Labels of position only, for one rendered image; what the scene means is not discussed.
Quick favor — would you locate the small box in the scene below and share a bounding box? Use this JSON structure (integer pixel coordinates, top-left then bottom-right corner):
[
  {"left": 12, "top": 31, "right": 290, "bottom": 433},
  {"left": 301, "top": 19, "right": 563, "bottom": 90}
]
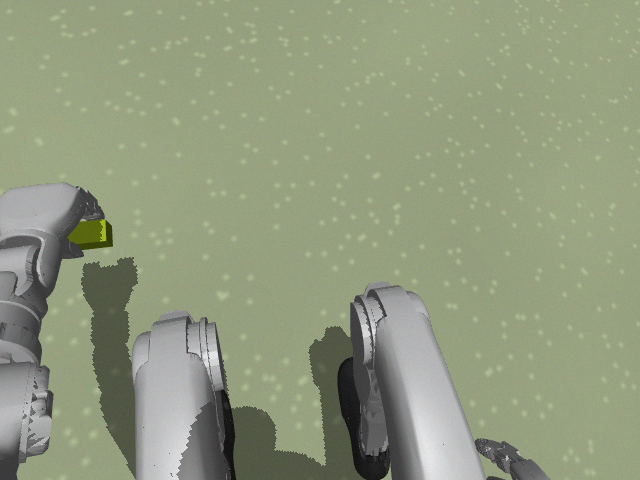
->
[{"left": 67, "top": 219, "right": 113, "bottom": 250}]

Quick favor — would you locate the right robot foot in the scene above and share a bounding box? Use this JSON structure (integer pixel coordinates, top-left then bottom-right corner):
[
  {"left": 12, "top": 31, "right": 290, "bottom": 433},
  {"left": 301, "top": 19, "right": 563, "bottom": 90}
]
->
[{"left": 337, "top": 357, "right": 390, "bottom": 480}]

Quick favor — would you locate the left robot hand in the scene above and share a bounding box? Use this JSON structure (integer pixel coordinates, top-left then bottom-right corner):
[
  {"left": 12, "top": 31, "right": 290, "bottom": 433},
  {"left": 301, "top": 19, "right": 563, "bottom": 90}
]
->
[{"left": 0, "top": 183, "right": 105, "bottom": 259}]

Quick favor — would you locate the right robot hand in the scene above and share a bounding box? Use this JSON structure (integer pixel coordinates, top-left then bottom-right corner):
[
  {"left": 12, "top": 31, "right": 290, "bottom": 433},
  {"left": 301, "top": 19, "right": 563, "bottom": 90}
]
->
[{"left": 475, "top": 438, "right": 550, "bottom": 480}]

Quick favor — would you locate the left robot arm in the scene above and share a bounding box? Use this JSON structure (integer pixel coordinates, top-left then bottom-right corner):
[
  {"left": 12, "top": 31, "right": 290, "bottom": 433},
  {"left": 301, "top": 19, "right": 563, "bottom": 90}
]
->
[{"left": 0, "top": 229, "right": 63, "bottom": 480}]

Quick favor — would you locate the left robot foot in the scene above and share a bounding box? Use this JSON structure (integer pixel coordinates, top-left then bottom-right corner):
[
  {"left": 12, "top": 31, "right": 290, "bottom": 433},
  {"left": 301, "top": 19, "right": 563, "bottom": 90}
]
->
[{"left": 220, "top": 390, "right": 236, "bottom": 480}]

